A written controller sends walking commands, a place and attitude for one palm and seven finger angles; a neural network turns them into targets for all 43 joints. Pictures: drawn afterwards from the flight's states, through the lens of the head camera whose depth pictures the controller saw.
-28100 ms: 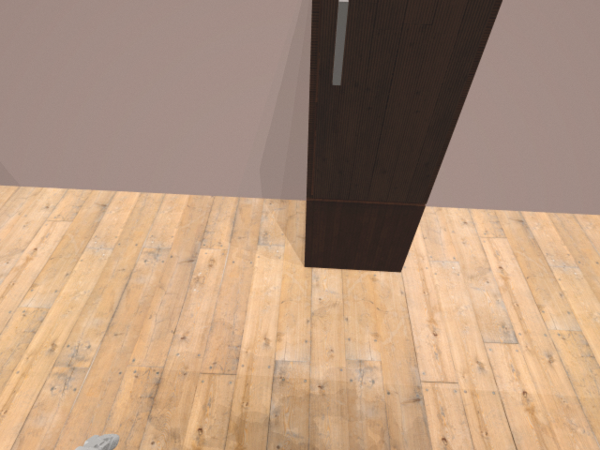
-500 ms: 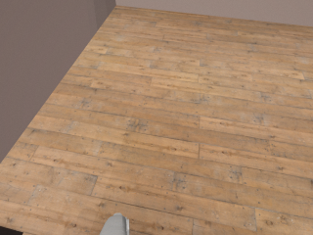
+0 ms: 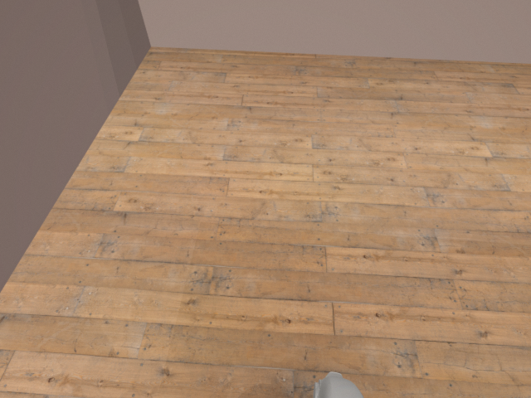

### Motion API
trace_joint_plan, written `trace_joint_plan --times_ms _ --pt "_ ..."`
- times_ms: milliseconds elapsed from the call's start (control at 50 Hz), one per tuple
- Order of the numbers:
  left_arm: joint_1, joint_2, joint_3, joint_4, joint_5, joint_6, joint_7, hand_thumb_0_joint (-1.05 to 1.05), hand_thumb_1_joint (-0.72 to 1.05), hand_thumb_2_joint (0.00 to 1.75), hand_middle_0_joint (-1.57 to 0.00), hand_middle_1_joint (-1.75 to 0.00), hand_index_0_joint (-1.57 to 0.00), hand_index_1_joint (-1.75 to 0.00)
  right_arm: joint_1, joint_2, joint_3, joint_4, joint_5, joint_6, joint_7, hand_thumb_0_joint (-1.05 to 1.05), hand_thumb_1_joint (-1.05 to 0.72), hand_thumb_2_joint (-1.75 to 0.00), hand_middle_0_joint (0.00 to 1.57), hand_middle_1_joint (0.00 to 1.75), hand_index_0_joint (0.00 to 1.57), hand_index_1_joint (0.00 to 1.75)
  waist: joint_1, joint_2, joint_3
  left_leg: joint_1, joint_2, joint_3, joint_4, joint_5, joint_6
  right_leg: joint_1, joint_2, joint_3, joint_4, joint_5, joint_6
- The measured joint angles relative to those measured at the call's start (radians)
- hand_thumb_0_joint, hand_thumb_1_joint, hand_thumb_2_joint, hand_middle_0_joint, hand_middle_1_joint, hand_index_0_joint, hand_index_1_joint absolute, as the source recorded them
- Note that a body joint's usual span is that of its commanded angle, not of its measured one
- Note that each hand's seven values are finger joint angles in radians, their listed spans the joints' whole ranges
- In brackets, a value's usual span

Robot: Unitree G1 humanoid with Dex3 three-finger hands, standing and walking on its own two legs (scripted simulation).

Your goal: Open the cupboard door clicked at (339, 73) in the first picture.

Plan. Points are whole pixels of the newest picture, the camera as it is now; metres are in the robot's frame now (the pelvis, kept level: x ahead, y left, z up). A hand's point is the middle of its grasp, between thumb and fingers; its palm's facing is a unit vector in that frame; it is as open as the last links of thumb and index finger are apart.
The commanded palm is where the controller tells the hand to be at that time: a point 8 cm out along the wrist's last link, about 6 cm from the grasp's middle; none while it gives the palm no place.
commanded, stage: walk to a spot facing it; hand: left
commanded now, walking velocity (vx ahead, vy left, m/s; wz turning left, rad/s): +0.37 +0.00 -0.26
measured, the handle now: out of the picture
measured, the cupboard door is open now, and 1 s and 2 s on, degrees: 44 44 44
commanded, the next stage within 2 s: turn to face it in 0.40 s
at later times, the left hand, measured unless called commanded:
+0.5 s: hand (211, 329) +0.26 +0.13 -0.18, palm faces +0.03 -0.99 -0.16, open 7.2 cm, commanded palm none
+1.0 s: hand (222, 226) +0.49 +0.13 -0.16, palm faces +0.22 -0.93 -0.29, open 7.3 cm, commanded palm none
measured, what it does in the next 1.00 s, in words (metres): walks ahead: right foot, then left foot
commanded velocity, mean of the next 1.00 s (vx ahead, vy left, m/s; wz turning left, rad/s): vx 0.15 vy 0.00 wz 0.33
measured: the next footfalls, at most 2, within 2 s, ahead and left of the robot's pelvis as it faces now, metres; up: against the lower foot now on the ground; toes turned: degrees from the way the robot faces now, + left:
right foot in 0.12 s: +0.19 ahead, -0.14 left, +0.00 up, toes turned -10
left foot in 0.54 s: +0.45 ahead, +0.07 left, +0.00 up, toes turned +7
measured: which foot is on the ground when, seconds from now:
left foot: down 0.00-0.12, up 0.14-0.52, down 0.54-0.92, up 0.94-1.00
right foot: up 0.00-0.10, down 0.12-0.54, up 0.56-0.90, down 0.92-1.00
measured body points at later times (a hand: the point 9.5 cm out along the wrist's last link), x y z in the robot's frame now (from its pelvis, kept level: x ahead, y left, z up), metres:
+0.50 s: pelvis +0.27 -0.04 -0.01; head +0.30 -0.04 +0.44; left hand +0.26 +0.18 -0.17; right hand +0.33 -0.28 -0.16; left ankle +0.38 +0.07 -0.72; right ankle +0.15 -0.14 -0.74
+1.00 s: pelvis +0.42 -0.08 -0.01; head +0.47 -0.11 +0.43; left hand +0.47 +0.18 -0.13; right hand +0.50 -0.32 -0.18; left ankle +0.38 +0.05 -0.70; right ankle +0.45 -0.18 -0.74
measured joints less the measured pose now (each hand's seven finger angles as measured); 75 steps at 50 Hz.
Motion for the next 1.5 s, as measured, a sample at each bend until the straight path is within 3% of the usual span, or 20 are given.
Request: trace_joint_plan --times_ms 120,160,200,240,360,500,540,580,640,680,800,920,980,1040,1080,1220,1340,1360,1400,1500 --pt "-0.07 0.033 -0.006 -0.019 0.0 -0.022 -0.007 0.01 0.92 0.9 -0.2 -0.3 -0.19 -0.3 0.122 -0.005 0.008 0.059 -0.001 0.021 0.009 0.0 -0.92 -0.9 0.2 0.3 0.2 0.3 -0.045 0.016 0.011 0.075 0.053 0.027 0.096 -0.144 -0.064 0.131 0.045 -0.058 -0.247 -0.012 -0.041" --pt "-0.088 0.035 -0.002 -0.022 -0.004 -0.052 0.003 0.01 0.92 0.9 -0.2 -0.3 -0.19 -0.3 0.126 0.001 0.011 0.089 0.011 0.038 0.014 0.0 -0.92 -0.9 0.2 0.3 0.2 0.3 -0.041 0.018 0.028 -0.02 0.085 -0.021 0.375 -0.215 -0.047 0.142 0.06 -0.066 -0.2 -0.022 -0.056" --pt "-0.086 0.026 -0.007 -0.022 -0.014 -0.064 0.015 0.0 0.92 0.9 -0.2 -0.3 -0.19 -0.3 0.095 0.003 0.008 0.106 0.018 0.054 0.016 0.01 -0.92 -0.9 0.2 0.3 0.2 0.3 -0.041 0.018 0.042 -0.159 0.072 -0.106 0.684 -0.21 -0.03 0.18 0.071 -0.069 -0.192 -0.076 -0.055" --pt "-0.063 0.011 -0.015 -0.011 -0.017 -0.06 0.026 0.0 0.92 0.9 -0.2 -0.3 -0.19 -0.3 0.058 0.005 0.003 0.1 0.017 0.058 0.013 0.01 -0.92 -0.9 0.2 0.3 0.2 0.3 -0.046 0.017 0.036 -0.271 0.07 -0.139 0.806 -0.14 -0.027 0.244 0.084 -0.072 -0.259 -0.078 -0.045" --pt "0.021 0.003 -0.014 0.043 -0.017 -0.071 0.04 -0.01 0.96 0.9 -0.2 -0.3 -0.2 -0.3 -0.048 0.03 -0.002 0.029 0.013 0.044 0.021 0.01 -0.91 -0.9 0.2 0.3 0.2 0.3 -0.05 0.003 -0.004 -0.443 0.083 -0.145 0.61 0.002 -0.042 0.42 0.111 -0.084 -0.467 -0.064 -0.047" --pt "0.095 -0.026 -0.038 0.105 -0.015 -0.073 0.035 0.0 0.94 0.9 -0.2 -0.3 -0.2 -0.3 -0.167 0.011 -0.004 -0.006 0.018 0.03 0.03 0.01 -0.93 -0.9 0.2 0.3 0.2 0.3 -0.013 -0.002 0.017 -0.412 0.033 -0.101 0.303 0.071 -0.011 0.58 0.108 -0.107 -0.489 -0.178 -0.006" --pt "0.128 -0.036 -0.042 0.119 -0.018 -0.064 0.037 0.0 0.93 0.9 -0.2 -0.3 -0.2 -0.3 -0.182 -0.001 0.0 -0.021 0.013 0.013 0.028 0.01 -0.93 -0.9 0.2 0.3 0.2 0.3 -0.005 -0.003 0.018 -0.351 0.012 -0.093 0.212 0.16 0.016 0.581 0.095 -0.107 -0.385 -0.253 0.01" --pt "0.135 -0.036 -0.043 0.128 -0.025 -0.045 0.038 0.0 0.92 0.9 -0.2 -0.3 -0.2 -0.3 -0.196 0.001 -0.001 -0.033 0.006 -0.003 0.016 0.0 -0.93 -0.9 0.2 0.3 0.2 0.3 -0.01 -0.016 0.023 -0.348 -0.002 -0.087 0.272 0.111 0.077 0.478 0.071 -0.08 -0.096 -0.32 0.008" --pt "0.097 -0.026 -0.04 0.115 -0.022 -0.02 0.044 0.01 0.92 0.9 -0.2 -0.3 -0.2 -0.3 -0.182 0.014 0.005 -0.041 0.008 -0.002 0.0 0.0 -0.92 -0.9 0.2 0.3 0.2 0.3 -0.003 -0.033 0.022 -0.319 -0.028 -0.088 0.281 0.046 0.068 0.282 0.069 -0.01 0.284 -0.304 0.015" --pt "0.059 -0.023 -0.034 0.088 -0.018 -0.013 0.041 0.01 0.92 0.9 -0.2 -0.3 -0.2 -0.3 -0.16 0.02 0.008 -0.037 0.009 0.002 -0.008 0.0 -0.92 -0.9 0.2 0.3 0.2 0.3 0.001 -0.029 0.018 -0.288 -0.046 -0.103 0.23 0.061 0.053 0.188 0.055 0.003 0.337 -0.253 0.034" --pt "-0.029 -0.002 -0.01 -0.01 -0.013 0.008 0.044 0.01 0.94 0.9 -0.2 -0.3 -0.2 -0.3 -0.113 0.019 0.006 -0.023 0.007 0.046 -0.002 0.0 -0.93 -0.9 0.2 0.3 0.2 0.3 -0.004 0.002 0.005 -0.239 -0.069 -0.17 0.142 0.079 0.042 0.075 0.033 0.035 0.118 -0.179 0.07" --pt "-0.058 0.014 -0.007 -0.076 -0.014 0.0 0.041 0.01 0.93 0.9 -0.2 -0.3 -0.19 -0.3 -0.091 0.0 -0.012 -0.037 0.009 0.087 0.011 0.0 -0.92 -0.9 0.2 0.3 0.2 0.3 -0.028 0.036 -0.007 -0.255 -0.073 -0.248 0.206 0.022 -0.004 0.188 0.064 0.017 -0.221 -0.086 0.071" --pt "-0.06 0.005 -0.017 -0.091 -0.008 -0.015 0.048 0.0 0.92 0.9 -0.2 -0.3 -0.2 -0.3 -0.105 -0.024 -0.029 -0.039 0.015 0.105 0.016 0.01 -0.92 -0.9 0.2 0.3 0.2 0.3 -0.029 0.051 0.001 -0.337 -0.078 -0.255 0.46 -0.182 -0.022 0.214 0.058 -0.028 -0.221 -0.106 -0.006" --pt "-0.044 -0.008 -0.027 -0.094 -0.01 -0.012 0.057 0.0 0.92 0.9 -0.2 -0.3 -0.2 -0.3 -0.13 -0.047 -0.038 -0.042 0.016 0.12 0.021 0.01 -0.91 -0.9 0.2 0.3 0.2 0.3 -0.031 0.038 0.009 -0.416 -0.068 -0.22 0.745 -0.188 -0.045 0.27 0.034 -0.068 -0.267 -0.113 -0.018" --pt "-0.029 -0.014 -0.032 -0.09 -0.011 -0.012 0.058 0.0 0.91 0.9 -0.2 -0.3 -0.2 -0.3 -0.146 -0.057 -0.04 -0.05 0.017 0.124 0.025 0.01 -0.91 -0.9 0.2 0.3 0.2 0.3 -0.035 0.025 0.011 -0.433 -0.048 -0.202 0.799 -0.158 -0.058 0.306 0.021 -0.097 -0.307 -0.106 -0.018" --pt "0.021 -0.002 -0.033 -0.082 -0.007 -0.018 0.059 0.0 0.93 0.9 -0.21 -0.3 -0.2 -0.3 -0.221 -0.076 -0.032 -0.078 0.019 0.13 0.033 0.01 -0.91 -0.9 0.2 0.3 0.2 0.3 -0.013 -0.01 0.041 -0.374 -0.017 -0.161 0.59 -0.148 -0.066 0.384 -0.016 -0.2 -0.342 -0.132 -0.015" --pt "0.074 0.039 -0.022 -0.063 -0.007 -0.003 0.048 0.0 0.92 0.9 -0.21 -0.3 -0.2 -0.3 -0.28 -0.072 -0.018 -0.133 0.019 0.113 0.042 0.01 -0.91 -0.9 0.2 0.3 0.2 0.3 0.011 -0.039 0.059 -0.25 -0.044 -0.083 0.283 -0.054 -0.026 0.375 -0.062 -0.269 -0.21 -0.224 0.013" --pt "0.089 0.043 -0.02 -0.062 -0.011 0.003 0.044 0.0 0.92 0.9 -0.21 -0.3 -0.2 -0.3 -0.28 -0.078 -0.016 -0.149 0.016 0.103 0.045 0.0 -0.91 -0.9 0.2 0.3 0.2 0.3 0.01 -0.027 0.049 -0.228 -0.04 -0.086 0.232 0.026 0.02 0.34 -0.066 -0.267 -0.131 -0.244 0.026" --pt "0.076 0.066 -0.015 -0.055 -0.014 0.034 0.044 0.0 0.92 0.9 -0.21 -0.3 -0.2 -0.3 -0.286 -0.067 -0.016 -0.164 0.016 0.086 0.04 0.0 -0.91 -0.9 0.2 0.3 0.2 0.3 0.012 -0.042 0.058 -0.253 -0.051 -0.098 0.291 -0.008 0.06 0.239 -0.059 -0.16 0.095 -0.348 0.06" --pt "0.016 0.08 0.0 -0.065 -0.01 0.063 0.044 0.01 0.91 0.9 -0.2 -0.3 -0.2 -0.3 -0.244 -0.049 -0.004 -0.161 0.014 0.085 0.022 0.0 -0.91 -0.9 0.2 0.3 0.2 0.3 0.019 -0.03 0.044 -0.234 -0.06 -0.152 0.241 -0.01 0.032 0.078 -0.006 0.007 0.306 -0.271 0.092"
